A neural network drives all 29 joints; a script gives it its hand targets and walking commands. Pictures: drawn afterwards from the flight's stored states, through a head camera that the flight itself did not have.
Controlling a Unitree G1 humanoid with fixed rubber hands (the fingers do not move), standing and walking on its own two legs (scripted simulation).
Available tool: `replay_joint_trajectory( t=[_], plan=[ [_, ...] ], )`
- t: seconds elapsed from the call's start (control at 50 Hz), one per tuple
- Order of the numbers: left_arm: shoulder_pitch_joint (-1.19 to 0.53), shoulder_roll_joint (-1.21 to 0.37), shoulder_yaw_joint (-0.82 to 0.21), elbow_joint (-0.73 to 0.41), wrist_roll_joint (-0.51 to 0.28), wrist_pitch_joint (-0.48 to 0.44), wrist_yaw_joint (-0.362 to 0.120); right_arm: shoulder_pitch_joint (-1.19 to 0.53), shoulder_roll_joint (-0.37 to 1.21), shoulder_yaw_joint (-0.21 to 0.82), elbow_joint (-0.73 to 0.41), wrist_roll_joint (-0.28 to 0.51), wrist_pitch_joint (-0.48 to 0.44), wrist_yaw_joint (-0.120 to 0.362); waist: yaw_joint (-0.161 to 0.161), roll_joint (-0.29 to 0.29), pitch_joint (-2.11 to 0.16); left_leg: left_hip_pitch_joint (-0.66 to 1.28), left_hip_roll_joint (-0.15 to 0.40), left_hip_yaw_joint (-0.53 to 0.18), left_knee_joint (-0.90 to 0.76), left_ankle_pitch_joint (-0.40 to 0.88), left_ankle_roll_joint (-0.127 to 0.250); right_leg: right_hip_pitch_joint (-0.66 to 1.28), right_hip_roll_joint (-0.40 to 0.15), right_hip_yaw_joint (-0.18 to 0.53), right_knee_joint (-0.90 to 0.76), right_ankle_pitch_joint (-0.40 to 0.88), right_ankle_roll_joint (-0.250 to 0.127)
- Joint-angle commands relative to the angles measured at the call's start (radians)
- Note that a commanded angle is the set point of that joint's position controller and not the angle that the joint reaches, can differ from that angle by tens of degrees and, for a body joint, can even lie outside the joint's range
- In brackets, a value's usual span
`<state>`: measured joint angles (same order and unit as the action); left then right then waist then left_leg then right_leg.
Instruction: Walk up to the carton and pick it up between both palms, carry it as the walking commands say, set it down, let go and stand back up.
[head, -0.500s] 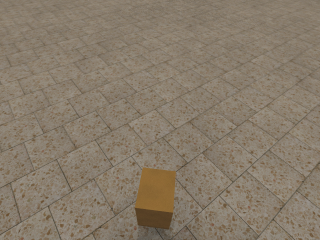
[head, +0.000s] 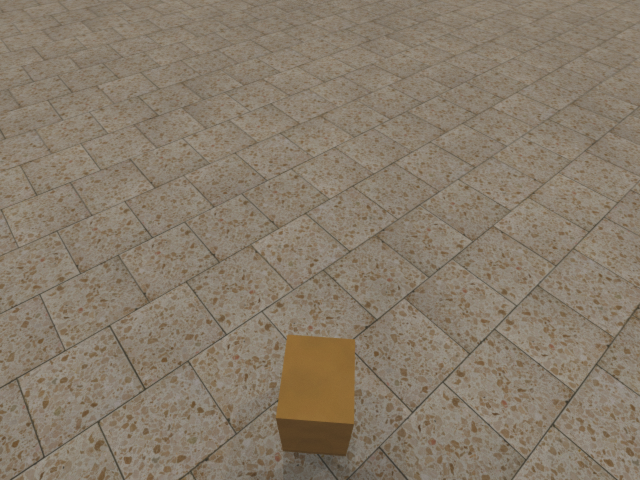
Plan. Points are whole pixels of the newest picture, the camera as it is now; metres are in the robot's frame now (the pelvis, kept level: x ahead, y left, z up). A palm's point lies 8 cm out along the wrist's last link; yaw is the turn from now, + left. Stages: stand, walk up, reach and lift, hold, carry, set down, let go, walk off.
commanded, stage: walk up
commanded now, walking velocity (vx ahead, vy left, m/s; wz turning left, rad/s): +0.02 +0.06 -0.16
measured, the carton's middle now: (317, 397) +0.45 +0.00 -0.62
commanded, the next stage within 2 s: stand in 1.90 s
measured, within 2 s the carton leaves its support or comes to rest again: neither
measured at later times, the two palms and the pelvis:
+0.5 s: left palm out of the picture +0.05 +0.22 -0.15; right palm out of the picture +0.02 -0.23 -0.16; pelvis +0.02 -0.01 -0.01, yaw -3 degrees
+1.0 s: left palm out of the picture +0.06 +0.22 -0.16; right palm out of the picture +0.02 -0.24 -0.16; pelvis +0.03 -0.01 -0.02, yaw -6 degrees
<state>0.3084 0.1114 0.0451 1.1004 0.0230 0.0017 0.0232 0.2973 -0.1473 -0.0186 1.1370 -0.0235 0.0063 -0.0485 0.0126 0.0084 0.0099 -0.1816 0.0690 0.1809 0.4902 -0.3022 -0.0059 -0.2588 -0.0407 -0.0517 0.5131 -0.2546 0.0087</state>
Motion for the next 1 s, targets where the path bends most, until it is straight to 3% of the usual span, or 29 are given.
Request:
replay_joint_trajectory(
  t=[0.0, 0.04, 0.08, 0.1, 0.12, 0.14, 0.16, 0.24, 0.26, 0.28, 0.34, 0.38, 0.52, 0.56, 0.58, 0.6, 0.64, 0.66, 0.72, 0.76, 0.82, 0.84, 0.86, 0.88, 0.9, 0.92, 0.94, 0.96, 0.98],
  plan=[
    [0.022, 0.064, 0.012, -0.071, 0.0, -0.011, 0.001, 0.082, -0.096, -0.025, -0.037, 0.003, -0.007, -0.01, -0.005, 0.045, 0.049, 0.006, 0.154, -0.147, -0.188, 0.071, 0.034, -0.084, -0.044, 0.015, 0.007, 0.075, -0.017],
    [0.031, 0.042, 0.007, -0.062, 0.01, -0.007, 0.001, 0.068, -0.104, -0.03, -0.048, 0.002, -0.005, -0.009, -0.004, 0.049, 0.076, -0.012, 0.158, -0.157, -0.215, -0.031, 0.045, -0.083, -0.032, -0.004, 0.009, 0.031, -0.015],
    [0.034, 0.052, 0.01, -0.062, 0.002, -0.01, 0.001, 0.049, -0.122, -0.03, -0.059, -0.002, -0.012, -0.01, -0.005, 0.058, 0.065, 0.024, 0.173, -0.14, -0.171, 0.197, 0.045, -0.106, -0.033, -0.005, 0.033, 0.102, -0.014],
    [0.034, 0.06, 0.01, -0.062, 0.0, -0.012, 0.002, 0.048, -0.12, -0.03, -0.057, 0.002, -0.012, -0.011, -0.008, 0.019, 0.056, 0.036, 0.171, -0.126, -0.13, 0.252, 0.047, -0.091, -0.043, -0.002, 0.03, 0.145, -0.017],
    [0.038, 0.063, 0.008, -0.059, -0.001, -0.015, -0.001, 0.059, -0.123, -0.038, -0.063, 0.002, -0.012, -0.011, -0.005, 0.05, 0.047, 0.019, 0.154, -0.104, -0.115, 0.284, 0.041, -0.072, -0.048, 0.017, 0.031, 0.191, -0.021],
    [0.031, 0.073, 0.008, -0.055, -0.002, -0.014, -0.001, 0.069, -0.113, -0.035, -0.058, 0.001, -0.011, -0.013, -0.013, 0.027, 0.038, 0.034, 0.143, -0.08, -0.086, 0.296, 0.032, -0.067, -0.059, 0.014, 0.026, 0.239, -0.024],
    [0.032, 0.08, 0.01, -0.059, -0.003, -0.013, 0.0, 0.06, -0.102, -0.031, -0.059, 0.005, -0.01, -0.011, -0.013, -0.016, 0.034, 0.016, 0.127, -0.073, -0.074, 0.288, 0.021, -0.05, -0.059, 0.026, 0.015, 0.276, -0.026],
    [0.038, 0.093, 0.01, -0.058, 0.0, -0.01, 0.007, 0.072, -0.094, -0.03, -0.072, 0.003, -0.003, -0.011, -0.023, -0.026, 0.001, 0.011, 0.109, -0.045, -0.013, 0.253, 0.007, -0.035, -0.084, 0.068, 0.032, 0.392, -0.048],
    [0.024, 0.099, 0.01, -0.061, -0.001, -0.009, 0.009, 0.078, -0.096, -0.031, -0.071, 0.006, -0.003, -0.01, -0.027, -0.056, 0.001, -0.001, 0.108, -0.048, -0.012, 0.238, 0.007, -0.026, -0.085, 0.074, 0.033, 0.402, -0.054],
    [0.039, 0.096, 0.008, -0.062, 0.0, -0.011, 0.009, 0.076, -0.086, -0.03, -0.075, 0.005, 0.001, -0.011, -0.021, -0.023, -0.002, 0.015, 0.105, -0.039, 0.003, 0.251, 0.009, -0.038, -0.089, 0.08, 0.039, 0.42, -0.057],
    [0.019, 0.109, 0.013, -0.066, -0.001, -0.011, 0.012, 0.061, -0.091, -0.03, -0.087, 0.009, 0.004, -0.01, -0.022, -0.058, 0.005, 0.007, 0.102, -0.046, 0.014, 0.213, 0.005, -0.048, -0.087, 0.098, 0.035, 0.414, -0.066],
    [0.007, 0.117, 0.015, -0.077, 0.0, -0.008, 0.011, 0.053, -0.103, -0.032, -0.092, 0.006, 0.007, -0.011, -0.025, -0.03, 0.01, 0.016, 0.106, -0.047, 0.008, 0.167, 0.011, -0.068, -0.075, 0.097, 0.037, 0.357, -0.068],
    [-0.005, 0.129, 0.023, -0.091, 0.005, -0.009, 0.009, 0.023, -0.131, -0.035, -0.118, 0.005, 0.014, -0.007, -0.02, -0.046, 0.0, 0.015, 0.104, -0.049, 0.021, 0.124, 0.015, -0.079, -0.076, 0.143, 0.007, 0.328, -0.084],
    [0.008, 0.14, 0.021, -0.102, 0.008, -0.012, 0.005, 0.029, -0.125, -0.035, -0.119, -0.001, 0.015, -0.002, -0.015, -0.044, 0.0, 0.014, 0.09, -0.045, 0.021, -0.005, 0.011, -0.095, -0.082, 0.181, -0.007, 0.167, -0.098],
    [0.002, 0.131, 0.021, -0.099, 0.009, -0.007, 0.004, 0.051, -0.111, -0.03, -0.115, -0.007, 0.014, 0.002, -0.017, -0.056, 0.014, 0.016, 0.079, -0.051, 0.003, -0.155, 0.024, -0.123, -0.077, 0.195, -0.031, -0.04, -0.103],
    [-0.013, 0.135, 0.02, -0.106, 0.009, -0.007, 0.0, 0.042, -0.112, -0.033, -0.118, -0.005, 0.015, 0.001, -0.022, -0.05, 0.06, 0.029, 0.07, -0.056, 0.005, -0.13, 0.019, -0.187, -0.078, 0.221, -0.046, -0.031, -0.103],
    [-0.015, 0.13, 0.018, -0.111, 0.007, -0.008, 0.002, 0.043, -0.108, -0.027, -0.115, -0.001, 0.012, -0.002, -0.021, -0.038, 0.086, 0.04, 0.076, -0.056, -0.004, -0.067, 0.015, -0.201, -0.067, 0.213, -0.044, 0.041, -0.095],
    [-0.008, 0.126, 0.018, -0.108, 0.01, -0.01, 0.0, 0.054, -0.104, -0.026, -0.115, -0.005, 0.008, 0.003, -0.022, -0.068, 0.068, 0.051, 0.084, -0.056, -0.007, -0.091, 0.021, -0.183, -0.058, 0.193, -0.038, 0.009, -0.092],
    [-0.039, 0.109, 0.014, -0.112, 0.007, -0.015, -0.001, 0.049, -0.153, -0.037, -0.12, 0.004, 0.004, -0.007, -0.033, -0.005, 0.058, 0.084, 0.129, -0.054, -0.024, 0.199, 0.025, -0.162, -0.025, 0.106, 0.059, 0.305, -0.063],
    [0.024, 0.128, 0.019, -0.099, 0.003, -0.022, 0.004, 0.034, -0.151, -0.044, -0.13, 0.012, 0.009, -0.015, -0.016, 0.006, 0.001, 0.079, 0.134, -0.025, 0.071, 0.44, 0.031, -0.086, -0.047, 0.11, 0.106, 0.494, -0.074],
    [0.06, 0.177, 0.024, -0.092, 0.007, -0.023, 0.011, 0.012, -0.131, -0.035, -0.137, 0.012, 0.016, -0.008, 0.003, -0.043, -0.084, -0.002, 0.087, -0.018, 0.136, 0.22, 0.006, 0.038, -0.115, 0.212, 0.048, 0.596, -0.128],
    [0.075, 0.189, 0.028, -0.087, 0.009, -0.02, 0.012, 0.0, -0.127, -0.035, -0.151, 0.014, 0.018, -0.005, 0.004, -0.103, -0.078, -0.018, 0.064, -0.02, 0.157, 0.13, -0.004, 0.033, -0.128, 0.252, 0.014, 0.61, -0.143],
    [0.065, 0.193, 0.027, -0.085, 0.009, -0.015, 0.016, 0.003, -0.118, -0.031, -0.151, 0.013, 0.018, -0.005, 0.004, -0.127, -0.047, -0.043, 0.055, -0.028, 0.145, 0.047, -0.005, 0.027, -0.141, 0.279, -0.002, 0.546, -0.16],
    [0.083, 0.186, 0.021, -0.077, 0.012, -0.012, 0.014, 0.028, -0.111, -0.029, -0.149, 0.004, 0.016, 0.005, -0.002, -0.156, -0.07, -0.02, 0.019, -0.024, 0.143, -0.153, 0.004, -0.004, -0.153, 0.365, -0.051, 0.19, -0.181],
    [0.056, 0.194, 0.024, -0.086, 0.009, -0.005, 0.013, 0.03, -0.107, -0.024, -0.149, -0.001, 0.015, 0.009, -0.008, -0.157, -0.005, -0.021, 0.015, -0.05, 0.122, -0.196, 0.008, -0.086, -0.149, 0.407, -0.085, -0.033, -0.179],
    [-0.009, 0.183, 0.024, -0.112, 0.01, 0.001, 0.013, 0.067, -0.109, -0.016, -0.132, -0.008, 0.009, 0.011, -0.039, -0.116, 0.02, 0.056, 0.043, -0.091, 0.064, -0.198, 0.024, -0.204, -0.122, 0.367, -0.058, -0.146, -0.156],
    [-0.106, 0.15, 0.012, -0.144, 0.001, 0.003, 0.005, 0.117, -0.118, -0.018, -0.117, -0.01, 0.002, 0.013, -0.076, -0.011, 0.079, 0.163, 0.107, -0.172, -0.067, -0.234, 0.046, -0.367, -0.039, 0.25, 0.01, -0.237, -0.105],
    [-0.165, 0.093, 0.001, -0.174, -0.005, -0.001, 0.002, 0.186, -0.175, -0.038, -0.11, -0.01, -0.003, 0.006, -0.112, 0.15, 0.108, 0.229, 0.226, -0.287, -0.223, -0.283, 0.08, -0.476, 0.049, 0.084, 0.169, -0.194, -0.056],
    [-0.187, 0.084, 0.002, -0.196, 0.003, -0.008, 0.003, 0.195, -0.213, -0.049, -0.104, -0.013, -0.003, -0.008, -0.11, 0.207, 0.132, 0.178, 0.348, -0.379, -0.286, -0.03, 0.155, -0.465, 0.047, -0.009, 0.356, -0.232, -0.014]
  ],
)
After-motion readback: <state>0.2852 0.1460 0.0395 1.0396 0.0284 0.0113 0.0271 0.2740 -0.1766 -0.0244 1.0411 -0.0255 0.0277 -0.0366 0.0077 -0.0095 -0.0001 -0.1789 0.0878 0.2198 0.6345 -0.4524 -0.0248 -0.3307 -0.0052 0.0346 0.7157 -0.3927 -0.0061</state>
